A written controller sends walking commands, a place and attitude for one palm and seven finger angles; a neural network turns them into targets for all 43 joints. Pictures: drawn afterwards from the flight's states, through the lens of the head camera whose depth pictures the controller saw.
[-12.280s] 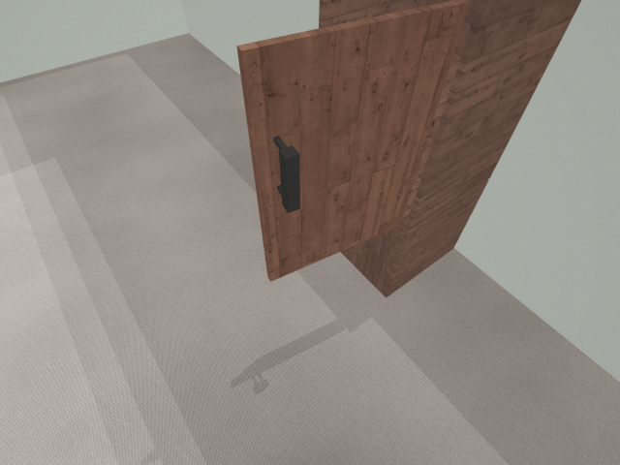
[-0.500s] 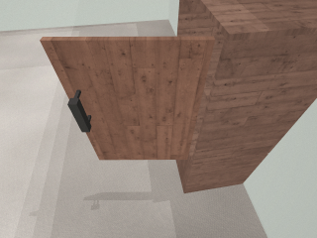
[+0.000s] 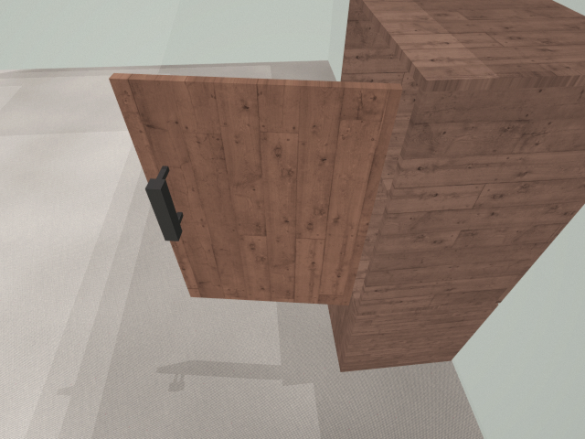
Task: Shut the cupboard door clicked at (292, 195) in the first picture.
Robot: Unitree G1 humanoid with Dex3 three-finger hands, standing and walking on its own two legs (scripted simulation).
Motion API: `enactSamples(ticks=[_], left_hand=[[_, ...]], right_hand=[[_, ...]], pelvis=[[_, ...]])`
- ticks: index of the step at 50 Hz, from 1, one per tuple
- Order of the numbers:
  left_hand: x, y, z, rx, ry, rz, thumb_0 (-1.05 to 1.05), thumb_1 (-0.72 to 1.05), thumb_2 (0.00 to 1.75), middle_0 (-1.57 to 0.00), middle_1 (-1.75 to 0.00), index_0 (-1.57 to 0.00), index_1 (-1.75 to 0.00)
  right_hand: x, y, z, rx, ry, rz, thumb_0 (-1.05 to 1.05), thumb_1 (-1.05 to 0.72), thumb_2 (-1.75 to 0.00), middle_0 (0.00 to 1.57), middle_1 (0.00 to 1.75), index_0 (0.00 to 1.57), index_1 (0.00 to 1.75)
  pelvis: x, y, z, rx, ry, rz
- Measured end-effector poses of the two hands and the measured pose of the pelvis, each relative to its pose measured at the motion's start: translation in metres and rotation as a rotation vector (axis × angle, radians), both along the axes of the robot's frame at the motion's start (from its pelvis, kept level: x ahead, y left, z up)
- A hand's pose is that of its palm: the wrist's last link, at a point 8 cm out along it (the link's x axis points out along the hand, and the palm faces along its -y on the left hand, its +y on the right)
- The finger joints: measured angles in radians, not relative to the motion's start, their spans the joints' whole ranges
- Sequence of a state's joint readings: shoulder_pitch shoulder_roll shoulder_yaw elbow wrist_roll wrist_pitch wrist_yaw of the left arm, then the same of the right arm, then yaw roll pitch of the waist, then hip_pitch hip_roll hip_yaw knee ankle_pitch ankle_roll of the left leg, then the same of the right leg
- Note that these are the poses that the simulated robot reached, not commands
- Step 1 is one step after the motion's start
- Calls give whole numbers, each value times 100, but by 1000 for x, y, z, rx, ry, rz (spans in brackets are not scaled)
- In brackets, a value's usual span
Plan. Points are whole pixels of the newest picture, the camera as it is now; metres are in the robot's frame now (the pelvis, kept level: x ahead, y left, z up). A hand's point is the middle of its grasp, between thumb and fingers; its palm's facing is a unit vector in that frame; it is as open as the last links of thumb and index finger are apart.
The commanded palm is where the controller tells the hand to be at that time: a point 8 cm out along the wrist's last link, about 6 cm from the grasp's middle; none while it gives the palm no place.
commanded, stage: come to a stop and stand still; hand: left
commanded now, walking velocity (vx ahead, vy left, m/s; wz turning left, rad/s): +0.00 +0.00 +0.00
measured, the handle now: (168, 203) +0.49 +0.26 +0.03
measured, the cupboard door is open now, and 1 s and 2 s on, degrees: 81 81 81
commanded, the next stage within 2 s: look again from close up in 0.04 s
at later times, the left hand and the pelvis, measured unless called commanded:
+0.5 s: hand out of the picture -0.01 +0.15 -0.18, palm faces +0.02 -0.99 -0.15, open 7.3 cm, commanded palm none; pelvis +0.00 +0.00 +0.00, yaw +0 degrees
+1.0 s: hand (173, 378) +0.20 +0.18 -0.02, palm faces +0.16 -0.99 -0.04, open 6.9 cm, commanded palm +0.11 +0.22 -0.06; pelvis -0.01 +0.01 -0.03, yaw +2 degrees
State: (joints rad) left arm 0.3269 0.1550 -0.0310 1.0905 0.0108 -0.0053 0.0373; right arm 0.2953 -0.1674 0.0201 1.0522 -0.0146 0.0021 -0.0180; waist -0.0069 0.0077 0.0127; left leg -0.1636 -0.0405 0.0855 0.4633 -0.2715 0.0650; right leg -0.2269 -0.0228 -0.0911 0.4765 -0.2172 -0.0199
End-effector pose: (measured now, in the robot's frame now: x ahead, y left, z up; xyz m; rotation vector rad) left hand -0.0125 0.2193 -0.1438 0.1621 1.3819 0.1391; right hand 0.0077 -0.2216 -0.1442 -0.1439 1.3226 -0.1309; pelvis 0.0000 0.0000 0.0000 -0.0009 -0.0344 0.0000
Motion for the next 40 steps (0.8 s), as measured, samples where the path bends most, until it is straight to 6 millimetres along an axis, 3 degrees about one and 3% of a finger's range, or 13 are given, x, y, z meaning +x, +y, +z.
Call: enactSamples(ticks=[8,22,39,40], left_hand=[[-13,-13,-2,-34,22,16,1,91,90,-20,-30,-20,-30],[-1,-17,-4,-48,17,15,1,92,90,-20,-30,-20,-30],[4,-9,-6,-48,18,15,1,92,90,-20,-30,-20,-30],[11,-2,-2,-33,-7,59,2,93,90,-20,-30,-20,-30]], right_hand=[[-11,2,3,3,32,-1,0,-91,-90,20,30,20,30],[-30,15,3,19,105,-22,0,-91,-90,20,30,20,30],[-15,23,5,7,90,-20,0,-91,-90,20,30,20,30],[-13,19,6,-15,59,-16,1,-92,-90,20,30,20,30]], pelvis=[[-1,-2,2,1,5,1],[3,-1,4,-1,4,2],[9,8,4,-8,4,-2],[8,8,2,-7,3,0]])
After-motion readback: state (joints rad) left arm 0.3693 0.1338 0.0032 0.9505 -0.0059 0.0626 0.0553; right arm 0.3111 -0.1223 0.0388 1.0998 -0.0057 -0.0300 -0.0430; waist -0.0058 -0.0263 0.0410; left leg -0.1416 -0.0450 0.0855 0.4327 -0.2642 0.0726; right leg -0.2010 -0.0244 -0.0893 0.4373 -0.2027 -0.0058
